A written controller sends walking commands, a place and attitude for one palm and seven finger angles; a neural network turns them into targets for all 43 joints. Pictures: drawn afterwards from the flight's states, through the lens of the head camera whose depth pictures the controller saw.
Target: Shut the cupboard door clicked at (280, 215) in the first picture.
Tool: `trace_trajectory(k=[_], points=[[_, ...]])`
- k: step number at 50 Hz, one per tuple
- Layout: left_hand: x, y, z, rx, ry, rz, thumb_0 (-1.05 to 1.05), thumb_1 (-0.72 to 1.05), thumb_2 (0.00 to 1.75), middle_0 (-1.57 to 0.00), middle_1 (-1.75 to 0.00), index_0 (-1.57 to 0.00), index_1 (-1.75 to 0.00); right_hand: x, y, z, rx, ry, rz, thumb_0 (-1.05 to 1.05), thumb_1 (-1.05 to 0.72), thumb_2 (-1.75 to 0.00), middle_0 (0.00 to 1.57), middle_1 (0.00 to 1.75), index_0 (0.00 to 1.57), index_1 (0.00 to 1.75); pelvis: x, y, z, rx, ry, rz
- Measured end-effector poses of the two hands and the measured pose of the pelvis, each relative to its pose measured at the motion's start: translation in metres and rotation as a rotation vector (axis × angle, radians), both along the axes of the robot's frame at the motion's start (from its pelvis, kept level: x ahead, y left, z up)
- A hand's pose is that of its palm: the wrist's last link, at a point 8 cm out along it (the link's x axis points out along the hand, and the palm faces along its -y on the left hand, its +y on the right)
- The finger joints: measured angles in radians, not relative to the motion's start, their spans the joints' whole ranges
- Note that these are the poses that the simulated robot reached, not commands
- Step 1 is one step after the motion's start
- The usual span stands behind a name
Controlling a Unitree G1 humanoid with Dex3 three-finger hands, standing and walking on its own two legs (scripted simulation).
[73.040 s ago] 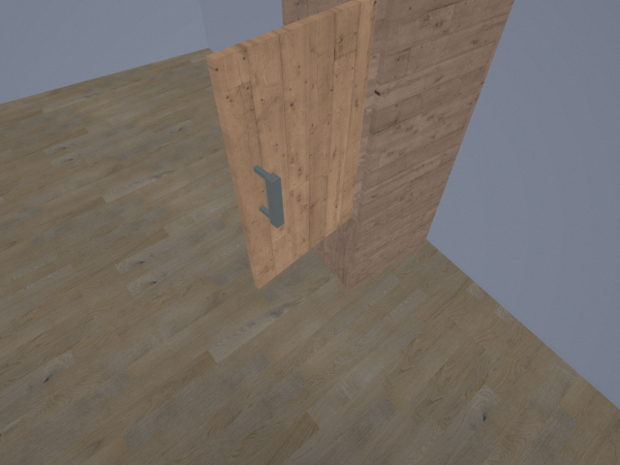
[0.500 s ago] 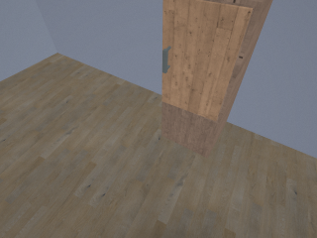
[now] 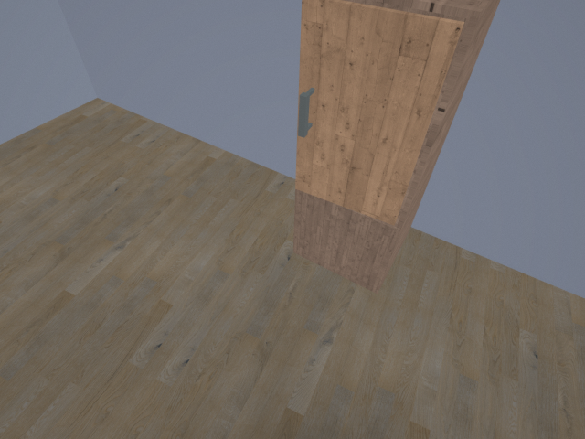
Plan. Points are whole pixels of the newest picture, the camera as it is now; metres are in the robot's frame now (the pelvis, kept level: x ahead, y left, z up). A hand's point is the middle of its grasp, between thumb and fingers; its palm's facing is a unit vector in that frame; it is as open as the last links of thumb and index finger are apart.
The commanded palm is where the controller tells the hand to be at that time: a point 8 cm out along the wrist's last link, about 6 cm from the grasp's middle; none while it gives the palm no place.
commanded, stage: look to check the result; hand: left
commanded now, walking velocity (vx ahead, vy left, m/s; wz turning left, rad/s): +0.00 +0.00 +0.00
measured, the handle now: (307, 112) +0.93 +0.01 -0.03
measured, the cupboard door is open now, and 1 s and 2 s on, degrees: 3 3 3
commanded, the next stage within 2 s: walk to a spot facing it in 0.58 s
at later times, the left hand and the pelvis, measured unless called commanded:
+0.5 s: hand out of the picture +0.01 +0.20 -0.17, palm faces +0.02 -0.97 -0.23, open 7.4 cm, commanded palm none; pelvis +0.01 +0.01 +0.00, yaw +0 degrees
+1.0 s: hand out of the picture +0.04 +0.21 -0.19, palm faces +0.15 -0.96 -0.24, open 7.4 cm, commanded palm none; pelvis +0.01 +0.01 -0.01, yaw +8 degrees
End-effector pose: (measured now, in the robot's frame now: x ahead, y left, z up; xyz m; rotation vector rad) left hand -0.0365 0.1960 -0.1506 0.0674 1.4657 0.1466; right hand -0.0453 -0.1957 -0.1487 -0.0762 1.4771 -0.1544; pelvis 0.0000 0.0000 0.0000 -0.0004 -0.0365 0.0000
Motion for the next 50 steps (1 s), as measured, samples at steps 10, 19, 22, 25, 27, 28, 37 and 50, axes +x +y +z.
trace_trajectory(k=[10, 19, 22, 25, 27, 28, 37, 50], points=[[0.006, 0.025, 0.005, 0.053, 0.000, -0.013, 0.01, 0.90, 0.90, -0.20, -0.30, -0.20, -0.30, 0.015, -0.005, 0.000, -0.011, -0.024, 0.008, 0.00, -0.91, -0.90, 0.20, 0.30, 0.20, 0.30, 0.003, 0.004, 0.000, 0.001, 0.006, -0.003], [0.026, 0.044, 0.010, 0.091, -0.031, -0.034, 0.01, 0.90, 0.90, -0.20, -0.30, -0.20, -0.30, 0.036, -0.021, 0.002, -0.045, -0.060, 0.027, 0.00, -0.91, -0.90, 0.20, 0.30, 0.20, 0.30, 0.007, 0.006, 0.001, 0.002, 0.002, -0.007], [0.035, 0.048, 0.011, 0.099, -0.048, -0.043, 0.01, 0.90, 0.90, -0.20, -0.30, -0.20, -0.30, 0.045, -0.027, 0.003, -0.058, -0.074, 0.035, 0.01, -0.91, -0.90, 0.20, 0.30, 0.20, 0.30, 0.008, 0.006, 0.001, 0.002, 0.001, -0.007], [0.045, 0.051, 0.012, 0.104, -0.066, -0.050, 0.01, 0.90, 0.90, -0.20, -0.30, -0.20, -0.30, 0.053, -0.033, 0.005, -0.070, -0.087, 0.045, 0.01, -0.91, -0.90, 0.20, 0.30, 0.20, 0.30, 0.010, 0.006, 0.002, 0.002, 0.001, -0.005], [0.051, 0.052, 0.013, 0.107, -0.079, -0.054, 0.01, 0.90, 0.90, -0.20, -0.30, -0.20, -0.30, 0.058, -0.037, 0.006, -0.077, -0.095, 0.052, 0.01, -0.91, -0.90, 0.20, 0.30, 0.20, 0.30, 0.011, 0.005, 0.002, 0.002, 0.001, -0.004], [0.055, 0.053, 0.013, 0.109, -0.085, -0.056, 0.01, 0.90, 0.90, -0.20, -0.30, -0.20, -0.30, 0.061, -0.038, 0.007, -0.080, -0.099, 0.055, 0.01, -0.91, -0.90, 0.20, 0.30, 0.20, 0.30, 0.012, 0.005, 0.002, 0.002, 0.001, -0.004], [0.079, 0.059, 0.018, 0.125, -0.126, -0.074, 0.01, 0.90, 0.90, -0.20, -0.30, -0.20, -0.30, 0.085, -0.051, 0.011, -0.102, -0.133, 0.076, 0.01, -0.91, -0.90, 0.20, 0.30, 0.20, 0.30, 0.017, 0.003, 0.004, 0.002, 0.002, 0.001], [0.068, 0.063, -0.003, 0.121, -0.169, 0.064, 0.01, 0.90, 0.90, -0.20, -0.30, -0.20, -0.30, 0.106, -0.031, -0.002, -0.078, -0.097, 0.164, 0.01, -0.91, -0.90, 0.20, 0.30, 0.20, 0.30, 0.014, 0.009, -0.014, -0.019, 0.001, 0.141]])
